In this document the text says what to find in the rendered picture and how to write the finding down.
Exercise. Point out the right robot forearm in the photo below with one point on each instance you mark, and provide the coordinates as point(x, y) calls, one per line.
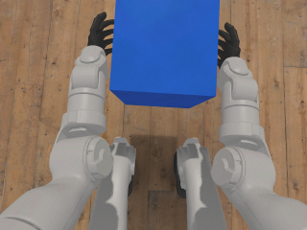
point(240, 107)

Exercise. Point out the robot right hand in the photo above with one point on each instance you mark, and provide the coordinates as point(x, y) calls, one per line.
point(230, 46)

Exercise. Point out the left robot upper arm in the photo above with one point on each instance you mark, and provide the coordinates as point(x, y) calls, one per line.
point(77, 166)

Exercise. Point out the right robot shin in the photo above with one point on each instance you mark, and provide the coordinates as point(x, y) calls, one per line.
point(192, 140)

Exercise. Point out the left robot forearm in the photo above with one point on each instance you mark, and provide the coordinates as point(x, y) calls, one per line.
point(85, 114)

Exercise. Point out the carton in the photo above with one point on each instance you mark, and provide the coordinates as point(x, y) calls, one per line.
point(165, 52)

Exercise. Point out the robot right foot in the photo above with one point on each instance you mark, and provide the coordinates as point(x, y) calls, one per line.
point(180, 191)

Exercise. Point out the robot left hand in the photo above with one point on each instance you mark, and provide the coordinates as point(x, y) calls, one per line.
point(97, 35)

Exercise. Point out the right robot upper arm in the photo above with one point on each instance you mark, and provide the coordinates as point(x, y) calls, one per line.
point(247, 178)

